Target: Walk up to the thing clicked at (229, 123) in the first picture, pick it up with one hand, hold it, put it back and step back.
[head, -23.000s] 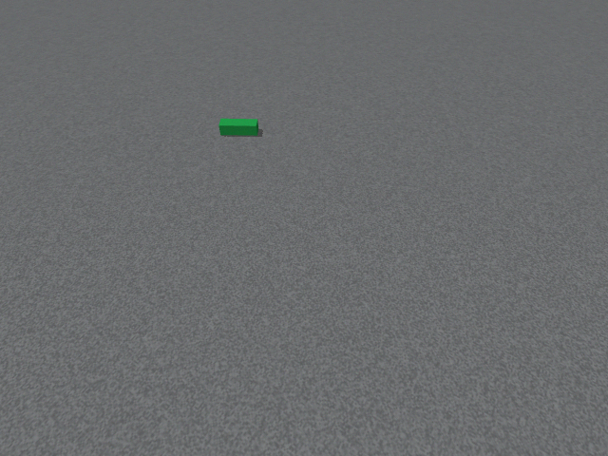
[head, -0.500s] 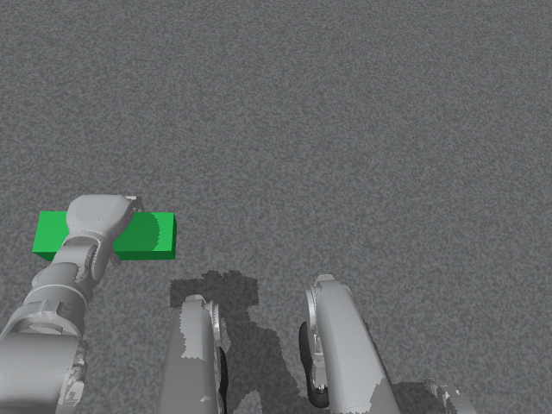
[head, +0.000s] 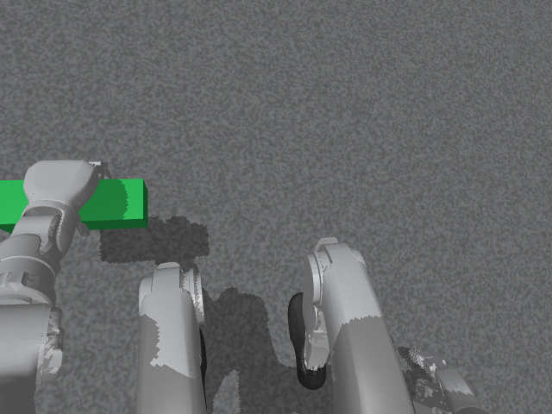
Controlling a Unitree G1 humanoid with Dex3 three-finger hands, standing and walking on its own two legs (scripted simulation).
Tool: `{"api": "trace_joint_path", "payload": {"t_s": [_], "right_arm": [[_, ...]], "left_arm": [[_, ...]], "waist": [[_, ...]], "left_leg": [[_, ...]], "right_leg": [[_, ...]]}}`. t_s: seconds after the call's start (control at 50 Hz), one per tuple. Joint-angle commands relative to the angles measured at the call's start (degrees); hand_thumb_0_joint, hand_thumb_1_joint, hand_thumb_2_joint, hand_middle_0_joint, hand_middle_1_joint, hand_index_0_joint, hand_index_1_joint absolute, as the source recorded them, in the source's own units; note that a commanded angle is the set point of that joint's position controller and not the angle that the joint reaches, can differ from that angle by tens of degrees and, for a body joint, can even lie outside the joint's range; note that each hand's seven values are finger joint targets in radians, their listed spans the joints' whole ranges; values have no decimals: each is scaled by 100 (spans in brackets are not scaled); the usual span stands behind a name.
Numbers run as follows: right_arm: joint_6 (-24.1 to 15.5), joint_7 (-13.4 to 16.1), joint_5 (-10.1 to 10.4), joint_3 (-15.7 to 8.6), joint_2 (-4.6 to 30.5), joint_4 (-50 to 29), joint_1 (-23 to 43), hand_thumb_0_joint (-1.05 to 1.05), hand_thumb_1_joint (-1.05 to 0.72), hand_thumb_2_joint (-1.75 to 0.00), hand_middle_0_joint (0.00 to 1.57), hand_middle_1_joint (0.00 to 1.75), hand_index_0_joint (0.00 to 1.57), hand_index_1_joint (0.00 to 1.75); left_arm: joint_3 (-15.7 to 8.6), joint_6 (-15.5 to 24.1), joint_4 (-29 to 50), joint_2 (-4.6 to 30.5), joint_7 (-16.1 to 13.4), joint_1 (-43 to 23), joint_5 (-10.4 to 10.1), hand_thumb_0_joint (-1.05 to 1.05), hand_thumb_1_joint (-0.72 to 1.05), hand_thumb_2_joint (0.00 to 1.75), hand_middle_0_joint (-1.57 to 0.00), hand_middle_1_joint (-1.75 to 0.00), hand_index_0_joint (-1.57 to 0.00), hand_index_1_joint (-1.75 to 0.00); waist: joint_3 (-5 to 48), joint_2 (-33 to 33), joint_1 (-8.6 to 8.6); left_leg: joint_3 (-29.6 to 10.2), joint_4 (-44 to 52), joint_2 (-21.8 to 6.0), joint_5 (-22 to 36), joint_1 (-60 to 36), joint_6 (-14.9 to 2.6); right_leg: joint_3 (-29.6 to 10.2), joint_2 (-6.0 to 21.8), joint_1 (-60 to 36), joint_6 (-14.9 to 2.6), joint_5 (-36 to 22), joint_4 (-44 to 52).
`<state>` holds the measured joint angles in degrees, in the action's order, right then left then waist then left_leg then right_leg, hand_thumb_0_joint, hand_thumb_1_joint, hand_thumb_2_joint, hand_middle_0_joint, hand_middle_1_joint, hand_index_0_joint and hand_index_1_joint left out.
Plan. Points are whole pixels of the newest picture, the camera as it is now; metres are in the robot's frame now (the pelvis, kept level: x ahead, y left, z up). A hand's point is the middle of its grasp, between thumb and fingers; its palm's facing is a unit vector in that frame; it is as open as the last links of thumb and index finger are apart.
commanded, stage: crouch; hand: left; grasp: from above
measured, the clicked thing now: (77, 205) +0.43 +0.27 -0.20
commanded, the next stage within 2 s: lower in 0.58 s
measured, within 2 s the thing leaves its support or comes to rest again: neither
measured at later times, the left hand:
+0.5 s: hand (88, 208) +0.43 +0.26 -0.23, palm faces -0.48 +0.02 -0.88, open 9.7 cm
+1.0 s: hand (95, 212) +0.44 +0.27 -0.28, palm faces -0.51 +0.00 -0.86, open 9.7 cm
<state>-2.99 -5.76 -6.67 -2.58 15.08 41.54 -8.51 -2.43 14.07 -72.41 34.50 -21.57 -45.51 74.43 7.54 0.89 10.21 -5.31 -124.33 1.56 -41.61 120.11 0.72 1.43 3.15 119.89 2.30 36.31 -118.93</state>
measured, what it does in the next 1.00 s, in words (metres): lowers itself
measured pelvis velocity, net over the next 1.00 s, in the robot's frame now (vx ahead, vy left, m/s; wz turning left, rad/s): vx -0.01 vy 0.01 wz -0.05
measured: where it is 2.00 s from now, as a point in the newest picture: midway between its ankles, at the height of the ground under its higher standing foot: (251, 373)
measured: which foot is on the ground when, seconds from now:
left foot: down 0.00-1.00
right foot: down 0.00-1.00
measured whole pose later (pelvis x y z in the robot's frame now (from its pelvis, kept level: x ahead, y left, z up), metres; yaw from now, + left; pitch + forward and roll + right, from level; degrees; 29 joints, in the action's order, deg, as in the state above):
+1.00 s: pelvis -0.01 +0.01 -0.08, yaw -3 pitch +34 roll -9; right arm -4.9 -9.6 -10.2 2.4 16.2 43.4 -8.3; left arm -5.3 19.6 -88.0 43.3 -27.2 -53.9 80.8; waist 2.1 -1.5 14.8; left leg -7.2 -140.0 2.5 -41.8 132.8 0.2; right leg 1.9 2.4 131.1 3.4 35.5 -132.1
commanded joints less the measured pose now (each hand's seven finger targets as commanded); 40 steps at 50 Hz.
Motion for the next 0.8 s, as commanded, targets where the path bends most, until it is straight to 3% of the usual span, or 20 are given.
{"api": "trace_joint_path", "payload": {"t_s": [0.0,0.08,0.22,0.28,0.32,0.46,0.56,0.68,0.72,0.78], "right_arm": [[-25,4,-3,-418,1210,-131,-1258,0,-90,-90,20,30,20,30],[-13,-47,-19,-421,1307,-86,-1295,0,-90,-90,20,30,20,30],[-25,-120,-64,-356,1365,-6,-1269,0,-90,-90,20,30,20,30],[-54,-141,-81,-306,1396,23,-1300,0,-90,-90,20,30,20,30],[-69,-149,-92,-305,1386,50,-1224,0,-90,-90,20,30,20,30],[-114,-192,-136,-238,1439,92,-1268,0,-91,-90,20,30,20,30],[-117,-188,-148,-187,1420,116,-1221,0,-91,-90,20,30,20,30],[-112,-207,-156,-178,1463,139,-1321,0,-91,-90,20,30,20,30],[-123,-226,-174,-141,1469,154,-1322,0,-91,-90,20,30,20,30],[-136,-243,-202,-71,1498,192,-1317,0,-91,-90,20,30,20,30]], "left_arm": [[-351,80,775,1526,-226,-1788,-107,0,81,86,-111,-70,-113,-68],[-301,174,728,1507,-232,-1976,-21,0,80,81,-109,-68,-111,-66],[-368,288,464,1718,-409,-2323,132,0,83,84,-112,-68,-114,-67],[-393,279,166,1740,-484,-2334,175,0,83,84,-112,-70,-114,-68],[-417,301,175,1876,-524,-2526,223,0,83,84,-113,-68,-114,-67],[-402,276,-138,1887,-556,-2568,272,0,85,88,-116,-69,-116,-69],[-399,293,-247,1998,-561,-2535,256,0,84,87,-117,-68,-117,-68],[-414,334,-90,1988,-574,-2561,308,0,83,87,-119,-67,-118,-68],[-322,308,-456,1799,-578,-2513,296,0,82,90,-120,-67,-117,-69],[-381,380,-616,2032,-620,-2594,347,0,81,90,-119,-67,-117,-69]], "waist": [[3922,1073,90],[3852,1333,140],[3877,1447,177],[3592,1451,247],[3762,1532,205],[3583,1566,325],[3530,1401,300],[3710,1559,341],[3349,1493,455],[3354,1360,464]], "left_leg": [[486,1258,125,1562,-2583,-219],[381,1247,90,1526,-2765,-139],[399,999,113,1384,-2521,-156],[370,988,119,1242,-2368,-154],[395,920,125,1172,-2360,-169],[390,755,140,1079,-2144,-175],[487,578,173,953,-1844,-232],[400,499,155,1298,-2111,-181],[376,442,141,1265,-2010,-169],[392,294,161,1297,-1773,-205]], "right_leg": [[288,-223,-2261,-387,-1231,1056],[393,-228,-1729,-439,-1047,823],[440,-251,-1451,-451,-974,531],[468,-221,-1229,-435,-860,456],[479,-259,-1221,-460,-816,377],[518,-237,-1010,-437,-775,212],[487,-270,-1120,-432,-711,200],[561,-266,-993,-437,-973,28],[572,-247,-801,-417,-952,6],[601,-273,-933,-411,-1010,-62]]}}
